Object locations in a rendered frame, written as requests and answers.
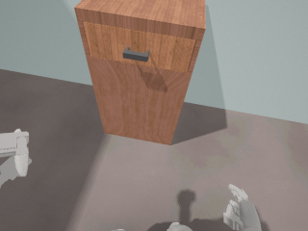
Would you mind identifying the robot right hand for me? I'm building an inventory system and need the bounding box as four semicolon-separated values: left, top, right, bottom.
223;184;262;231

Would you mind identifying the drawer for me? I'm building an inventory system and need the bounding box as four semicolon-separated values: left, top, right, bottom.
83;21;195;73

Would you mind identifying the cabinet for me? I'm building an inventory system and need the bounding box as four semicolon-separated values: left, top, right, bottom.
74;0;206;145

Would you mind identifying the robot left hand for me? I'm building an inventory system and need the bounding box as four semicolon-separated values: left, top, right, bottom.
0;129;32;189

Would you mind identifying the handle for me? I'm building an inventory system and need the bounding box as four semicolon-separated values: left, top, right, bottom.
122;46;150;63

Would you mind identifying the right robot shin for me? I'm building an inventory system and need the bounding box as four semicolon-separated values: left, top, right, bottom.
169;222;180;228

